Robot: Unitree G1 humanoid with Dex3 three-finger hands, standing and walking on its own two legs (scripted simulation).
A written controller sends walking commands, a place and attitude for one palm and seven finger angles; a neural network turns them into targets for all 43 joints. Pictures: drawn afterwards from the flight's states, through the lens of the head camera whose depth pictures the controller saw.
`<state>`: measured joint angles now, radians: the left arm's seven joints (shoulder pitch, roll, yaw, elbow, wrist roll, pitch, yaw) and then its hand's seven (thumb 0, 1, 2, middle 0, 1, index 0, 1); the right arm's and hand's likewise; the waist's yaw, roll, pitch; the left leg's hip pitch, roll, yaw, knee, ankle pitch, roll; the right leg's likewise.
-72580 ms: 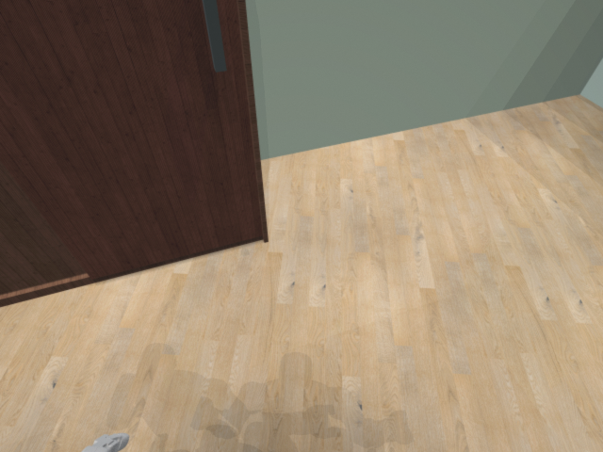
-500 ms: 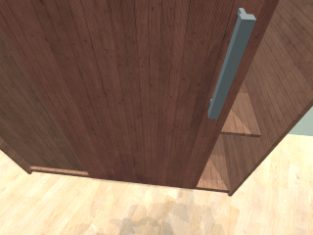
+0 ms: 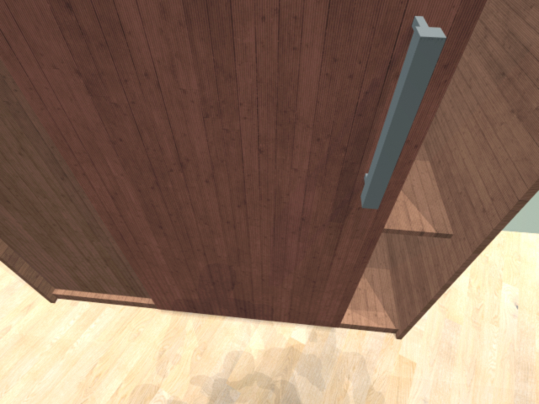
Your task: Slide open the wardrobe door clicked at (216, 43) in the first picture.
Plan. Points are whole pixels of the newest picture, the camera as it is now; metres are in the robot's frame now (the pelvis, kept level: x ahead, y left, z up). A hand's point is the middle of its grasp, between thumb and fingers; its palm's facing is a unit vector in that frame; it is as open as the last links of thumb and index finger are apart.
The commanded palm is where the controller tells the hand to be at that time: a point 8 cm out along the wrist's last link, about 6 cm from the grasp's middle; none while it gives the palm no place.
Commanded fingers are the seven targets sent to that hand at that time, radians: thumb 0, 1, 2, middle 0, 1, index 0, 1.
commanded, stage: look again from close up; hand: right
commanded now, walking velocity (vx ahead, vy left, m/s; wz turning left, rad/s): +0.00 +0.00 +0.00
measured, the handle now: (390, 127) +0.47 -0.15 +0.18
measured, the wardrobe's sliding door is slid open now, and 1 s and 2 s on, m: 0.22 0.22 0.22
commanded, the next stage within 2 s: raise the hand with hooked fingers in 0.38 s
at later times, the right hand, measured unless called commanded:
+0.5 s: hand out of the picture +0.03 -0.21 -0.17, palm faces -0.01 +0.97 -0.26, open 7.4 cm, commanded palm +0.09 -0.26 -0.07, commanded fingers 0.00 -0.85 -0.88 0.20 0.33 0.20 0.33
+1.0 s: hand out of the picture +0.13 -0.23 +0.00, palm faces +0.14 +0.99 -0.03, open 9.2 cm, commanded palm +0.12 -0.29 +0.02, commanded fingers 0.00 -0.27 -0.63 0.25 0.70 0.25 0.70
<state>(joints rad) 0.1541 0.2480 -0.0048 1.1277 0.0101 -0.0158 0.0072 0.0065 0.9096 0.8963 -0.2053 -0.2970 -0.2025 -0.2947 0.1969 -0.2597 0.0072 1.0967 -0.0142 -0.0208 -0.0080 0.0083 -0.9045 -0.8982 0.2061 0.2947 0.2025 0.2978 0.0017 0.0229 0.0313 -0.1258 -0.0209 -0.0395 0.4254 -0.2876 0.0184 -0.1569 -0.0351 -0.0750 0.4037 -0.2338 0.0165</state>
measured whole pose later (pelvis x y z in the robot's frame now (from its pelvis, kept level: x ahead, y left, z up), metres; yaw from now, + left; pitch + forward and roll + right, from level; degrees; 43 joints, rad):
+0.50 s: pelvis +0.00 +0.00 +0.00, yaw +0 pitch -1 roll +0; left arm 0.17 0.24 0.00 1.13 0.01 -0.01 0.01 0.01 0.91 0.90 -0.21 -0.30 -0.20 -0.29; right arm 0.21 -0.25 0.01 1.10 -0.01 -0.03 -0.02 0.01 -0.90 -0.90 0.21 0.29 0.20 0.30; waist 0.00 0.01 0.03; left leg -0.12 -0.03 -0.04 0.41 -0.28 0.02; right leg -0.16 -0.04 -0.07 0.41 -0.23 0.02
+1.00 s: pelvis -0.05 +0.01 -0.06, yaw -6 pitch +6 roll +2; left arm 0.21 0.27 -0.01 0.56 -0.03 -0.28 0.08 0.01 0.91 0.90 -0.20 -0.30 -0.20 -0.29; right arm 0.34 -0.26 -0.25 0.06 0.32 -0.38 0.36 0.02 -0.49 -0.72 0.23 0.56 0.23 0.56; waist -0.05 -0.01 -0.08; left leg -0.58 -0.02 0.09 0.96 -0.49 0.03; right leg -0.69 -0.03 0.06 0.99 -0.42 0.02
